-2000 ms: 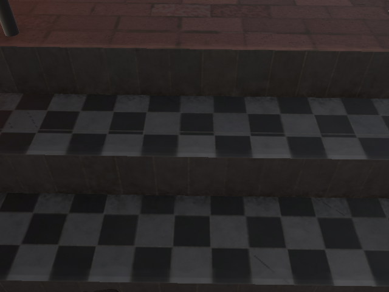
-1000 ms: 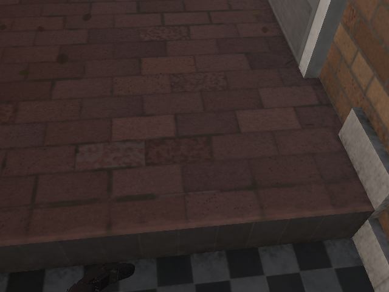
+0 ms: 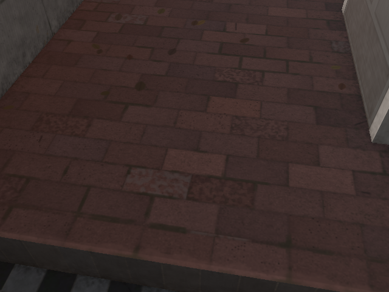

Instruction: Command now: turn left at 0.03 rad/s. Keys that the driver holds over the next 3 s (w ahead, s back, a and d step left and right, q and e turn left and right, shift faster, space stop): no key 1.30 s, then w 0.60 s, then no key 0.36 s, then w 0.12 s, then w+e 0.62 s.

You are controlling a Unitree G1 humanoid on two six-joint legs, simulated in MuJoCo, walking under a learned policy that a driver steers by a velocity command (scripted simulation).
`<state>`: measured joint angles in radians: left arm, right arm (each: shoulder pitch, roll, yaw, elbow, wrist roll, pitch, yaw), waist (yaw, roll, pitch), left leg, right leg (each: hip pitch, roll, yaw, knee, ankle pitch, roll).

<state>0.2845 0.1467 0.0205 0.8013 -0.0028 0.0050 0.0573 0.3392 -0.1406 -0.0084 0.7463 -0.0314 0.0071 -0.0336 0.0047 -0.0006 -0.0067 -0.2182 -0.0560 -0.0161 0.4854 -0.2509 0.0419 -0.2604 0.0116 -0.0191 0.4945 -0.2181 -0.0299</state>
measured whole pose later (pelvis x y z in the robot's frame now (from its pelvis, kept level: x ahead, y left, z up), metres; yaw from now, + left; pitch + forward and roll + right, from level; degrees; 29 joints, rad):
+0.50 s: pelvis +0.01 +0.01 +0.01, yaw +0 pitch -1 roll +1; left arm 0.32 0.13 -0.02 1.00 -0.01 -0.02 0.06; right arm 0.32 -0.14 0.00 0.91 -0.01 -0.01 -0.05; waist 0.00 0.00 0.01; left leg -0.13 -0.09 0.00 0.34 -0.19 0.07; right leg -0.21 -0.02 0.00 0.42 -0.20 0.00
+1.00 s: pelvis +0.02 +0.01 +0.01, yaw +0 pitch -1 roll +1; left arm 0.33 0.13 -0.04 1.05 -0.01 -0.02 0.07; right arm 0.33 -0.15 0.01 1.02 -0.01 -0.01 -0.04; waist 0.00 0.00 0.01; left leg -0.11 -0.08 0.00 0.32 -0.19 0.06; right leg -0.19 -0.02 -0.01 0.40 -0.20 -0.01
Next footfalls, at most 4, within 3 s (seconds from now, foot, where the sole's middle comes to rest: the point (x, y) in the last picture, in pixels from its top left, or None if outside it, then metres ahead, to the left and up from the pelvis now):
2.02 right None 0.34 -0.04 -0.61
2.68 left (108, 219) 0.62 0.29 -0.44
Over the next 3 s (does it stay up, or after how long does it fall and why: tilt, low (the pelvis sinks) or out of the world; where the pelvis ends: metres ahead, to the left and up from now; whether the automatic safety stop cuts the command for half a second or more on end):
stays up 0.60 0.20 0.33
